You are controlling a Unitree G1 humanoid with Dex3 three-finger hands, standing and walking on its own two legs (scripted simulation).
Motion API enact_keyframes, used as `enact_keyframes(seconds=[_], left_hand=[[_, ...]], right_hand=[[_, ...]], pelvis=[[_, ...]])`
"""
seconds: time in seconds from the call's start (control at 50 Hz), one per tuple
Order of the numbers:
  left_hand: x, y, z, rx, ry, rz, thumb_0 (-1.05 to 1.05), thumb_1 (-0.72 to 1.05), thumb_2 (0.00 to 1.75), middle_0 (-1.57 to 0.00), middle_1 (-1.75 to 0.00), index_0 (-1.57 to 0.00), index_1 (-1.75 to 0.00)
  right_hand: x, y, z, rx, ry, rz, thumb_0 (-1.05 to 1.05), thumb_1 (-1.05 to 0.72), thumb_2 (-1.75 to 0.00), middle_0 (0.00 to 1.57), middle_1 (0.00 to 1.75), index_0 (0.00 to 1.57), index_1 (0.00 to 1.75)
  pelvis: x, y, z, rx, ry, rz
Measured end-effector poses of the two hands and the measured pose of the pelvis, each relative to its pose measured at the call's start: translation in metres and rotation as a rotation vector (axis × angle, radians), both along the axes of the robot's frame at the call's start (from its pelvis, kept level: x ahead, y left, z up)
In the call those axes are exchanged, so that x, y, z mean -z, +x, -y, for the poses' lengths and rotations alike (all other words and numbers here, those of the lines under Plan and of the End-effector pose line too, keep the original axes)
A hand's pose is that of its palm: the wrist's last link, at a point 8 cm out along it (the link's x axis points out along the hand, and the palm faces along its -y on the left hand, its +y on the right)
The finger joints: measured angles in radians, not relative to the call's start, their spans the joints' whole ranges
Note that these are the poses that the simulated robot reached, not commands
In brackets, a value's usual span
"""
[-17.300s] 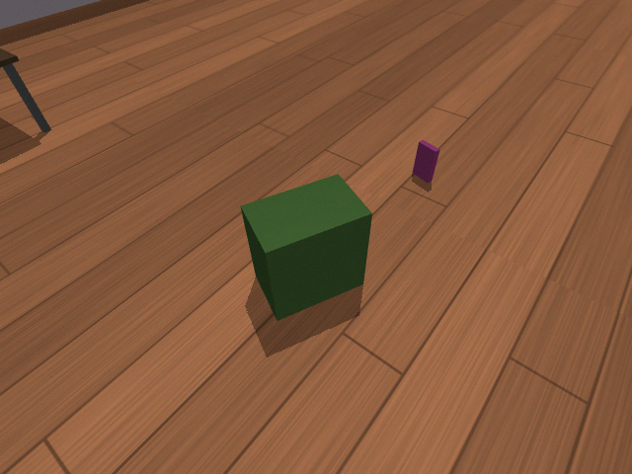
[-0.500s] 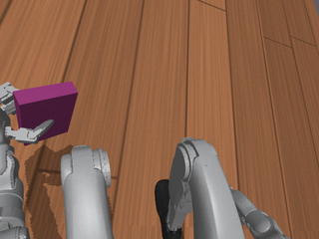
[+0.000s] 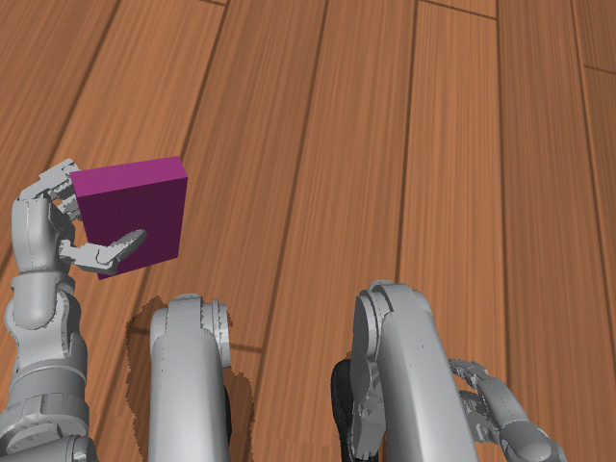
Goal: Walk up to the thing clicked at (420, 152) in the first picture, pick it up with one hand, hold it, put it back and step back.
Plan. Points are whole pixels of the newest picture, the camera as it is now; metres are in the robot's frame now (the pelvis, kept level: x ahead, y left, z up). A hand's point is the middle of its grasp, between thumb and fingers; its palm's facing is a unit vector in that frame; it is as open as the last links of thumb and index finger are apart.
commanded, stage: hold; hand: left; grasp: from the side
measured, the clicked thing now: (135, 223) +0.41 +0.22 -0.06
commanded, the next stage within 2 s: none
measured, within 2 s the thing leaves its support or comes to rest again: neither
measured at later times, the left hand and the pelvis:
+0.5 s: hand (60, 210) +0.38 +0.25 +0.05, palm faces +0.15 -0.99 -0.07, open 8.1 cm; pelvis +0.00 +0.00 +0.07, yaw +3 degrees
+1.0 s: hand out of the picture +0.37 +0.23 +0.25, palm faces +0.19 -0.98 -0.07, open 8.1 cm; pelvis +0.03 +0.00 +0.22, yaw +5 degrees
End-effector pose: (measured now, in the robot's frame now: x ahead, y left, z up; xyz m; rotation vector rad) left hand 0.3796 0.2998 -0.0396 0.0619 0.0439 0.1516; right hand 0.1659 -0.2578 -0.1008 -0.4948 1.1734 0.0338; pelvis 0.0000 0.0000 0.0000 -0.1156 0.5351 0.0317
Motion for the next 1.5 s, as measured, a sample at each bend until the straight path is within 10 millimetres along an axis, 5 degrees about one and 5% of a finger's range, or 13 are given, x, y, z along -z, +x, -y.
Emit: enact_keyframes(seconds=[0.2,0.46,0.74,1.06,1.24,1.5], left_hand=[[-0.023,-0.006,-0.001,-0.003,0.004,0.006,0.02,-0.31,1.01,-1.03,-1.29,-0.95,-1.23],[-0.087,-0.024,0.001,-0.005,0.004,0.002,0.02,-0.31,1.01,-1.04,-1.29,-0.96,-1.23],[-0.185,-0.035,0.014,-0.007,0.000,0.002,0.02,-0.31,1.01,-1.04,-1.29,-0.96,-1.23],[-0.314,-0.042,0.023,-0.050,-0.009,-0.004,0.02,-0.31,1.00,-1.04,-1.29,-0.97,-1.23],[-0.358,-0.034,0.018,-0.043,-0.009,-0.012,0.02,-0.31,1.00,-1.04,-1.29,-0.97,-1.22],[-0.397,-0.031,0.023,-0.035,-0.018,-0.011,0.02,-0.31,1.00,-1.05,-1.28,-0.98,-1.21]], right_hand=[[-0.014,0.000,0.001,0.036,0.004,0.028,0.01,-0.92,-0.89,0.21,0.30,0.20,0.30],[-0.051,0.007,-0.009,0.084,0.060,0.097,0.01,-0.93,-0.90,0.21,0.30,0.20,0.30],[-0.129,0.027,-0.016,0.125,0.092,0.196,0.01,-0.92,-0.89,0.21,0.30,0.20,0.30],[-0.249,0.045,-0.033,0.152,0.127,0.290,0.01,-0.92,-0.89,0.21,0.30,0.20,0.30],[-0.297,0.044,-0.034,0.149,0.120,0.303,0.01,-0.91,-0.89,0.21,0.30,0.20,0.30],[-0.328,0.038,-0.041,0.148,0.135,0.253,0.01,-0.92,-0.89,0.21,0.30,0.20,0.30]], pelvis=[[-0.015,-0.001,0.000,-0.008,0.013,-0.013],[-0.058,-0.001,-0.001,-0.023,0.032,-0.028],[-0.131,0.008,-0.002,-0.034,0.044,-0.008],[-0.241,0.033,-0.006,-0.057,0.057,0.106],[-0.284,0.044,-0.010,-0.064,0.062,0.178],[-0.323,0.059,-0.014,-0.065,0.075,0.242]])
